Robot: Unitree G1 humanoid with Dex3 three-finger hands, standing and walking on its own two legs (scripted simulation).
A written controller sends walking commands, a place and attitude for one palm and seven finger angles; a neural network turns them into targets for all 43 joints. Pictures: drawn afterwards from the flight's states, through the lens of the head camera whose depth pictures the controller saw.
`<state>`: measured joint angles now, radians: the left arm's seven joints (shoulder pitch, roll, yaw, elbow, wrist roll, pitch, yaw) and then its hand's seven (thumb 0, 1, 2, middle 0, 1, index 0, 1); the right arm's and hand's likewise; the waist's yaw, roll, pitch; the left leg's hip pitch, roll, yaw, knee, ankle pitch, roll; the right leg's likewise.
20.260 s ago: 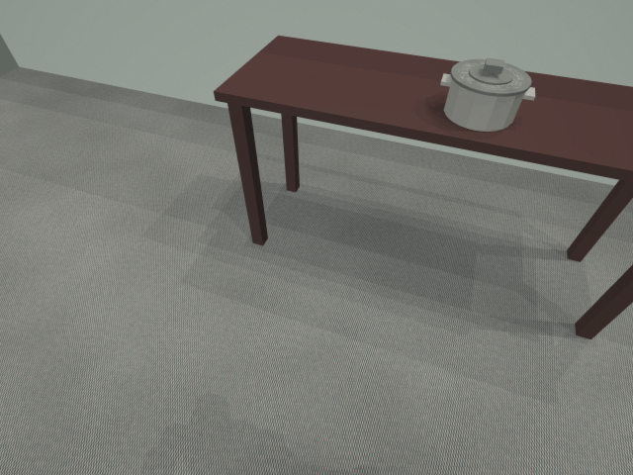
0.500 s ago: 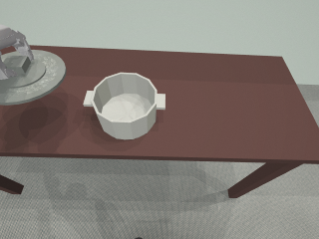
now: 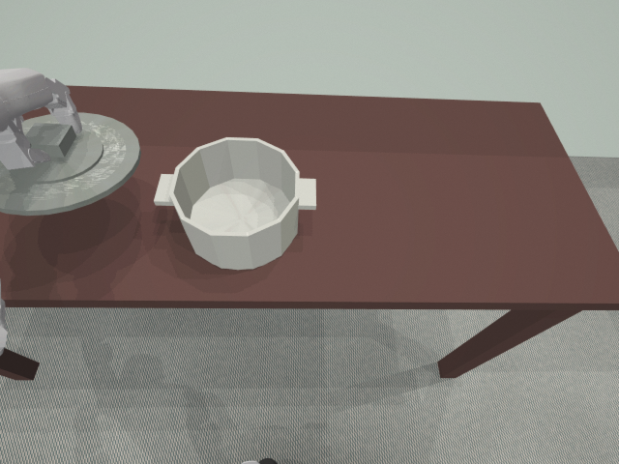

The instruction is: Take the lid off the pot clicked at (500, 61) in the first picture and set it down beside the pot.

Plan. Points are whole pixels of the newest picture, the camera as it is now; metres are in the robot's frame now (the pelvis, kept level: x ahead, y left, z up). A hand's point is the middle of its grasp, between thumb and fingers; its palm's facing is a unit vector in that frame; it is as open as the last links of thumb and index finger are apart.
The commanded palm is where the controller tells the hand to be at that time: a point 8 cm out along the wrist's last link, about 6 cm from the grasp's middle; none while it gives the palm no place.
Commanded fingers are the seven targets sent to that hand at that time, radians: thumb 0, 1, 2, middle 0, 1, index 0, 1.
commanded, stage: lower the lid onto the table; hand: left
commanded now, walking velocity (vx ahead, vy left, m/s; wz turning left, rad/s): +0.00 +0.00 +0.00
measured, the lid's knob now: (49, 139) +0.49 +0.32 +0.11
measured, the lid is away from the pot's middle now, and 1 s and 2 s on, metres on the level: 0.22 0.22 0.24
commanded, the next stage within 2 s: none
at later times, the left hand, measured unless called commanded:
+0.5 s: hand (43, 164) +0.46 +0.32 +0.10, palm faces -0.47 -0.11 -0.88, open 8.1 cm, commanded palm +0.49 +0.32 +0.16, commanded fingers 0.00 0.66 1.03 -1.09 -1.14 -0.72 -0.97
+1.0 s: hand (56, 179) +0.46 +0.32 +0.07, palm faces -0.50 -0.11 -0.86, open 8.1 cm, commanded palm +0.50 +0.32 +0.13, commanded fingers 0.00 0.66 1.03 -1.09 -1.14 -0.72 -0.97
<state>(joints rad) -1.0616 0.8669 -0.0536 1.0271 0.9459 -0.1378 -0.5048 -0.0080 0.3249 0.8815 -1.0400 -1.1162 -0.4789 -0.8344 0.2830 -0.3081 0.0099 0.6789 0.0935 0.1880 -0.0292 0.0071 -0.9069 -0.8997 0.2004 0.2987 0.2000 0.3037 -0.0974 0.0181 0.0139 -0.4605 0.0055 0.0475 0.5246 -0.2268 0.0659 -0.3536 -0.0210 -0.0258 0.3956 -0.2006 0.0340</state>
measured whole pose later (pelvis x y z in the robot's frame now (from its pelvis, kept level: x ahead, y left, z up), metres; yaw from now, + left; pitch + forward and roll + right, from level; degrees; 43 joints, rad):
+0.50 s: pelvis +0.00 -0.01 +0.00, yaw -1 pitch +11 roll -3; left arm -1.02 0.88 -0.03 1.07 0.95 -0.17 -0.47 0.00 0.33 0.88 -1.04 -1.12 -0.48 -0.83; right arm 0.30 -0.31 0.01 0.69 0.10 0.19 -0.05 0.01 -0.91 -0.90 0.20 0.30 0.20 0.30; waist -0.11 0.01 0.00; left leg -0.51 0.02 0.05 0.58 -0.26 0.06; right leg -0.41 -0.01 -0.02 0.45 -0.23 0.04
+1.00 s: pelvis +0.00 +0.00 -0.01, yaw -1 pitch +13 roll -3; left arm -0.99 0.88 0.00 1.11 0.97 -0.20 -0.43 0.00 0.33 0.88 -1.04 -1.12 -0.48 -0.83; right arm 0.32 -0.31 0.01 0.69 0.10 0.19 -0.06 0.01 -0.91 -0.90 0.20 0.30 0.20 0.30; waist -0.13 0.01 -0.01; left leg -0.59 0.03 0.05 0.65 -0.29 0.06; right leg -0.49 0.00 -0.02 0.52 -0.26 0.04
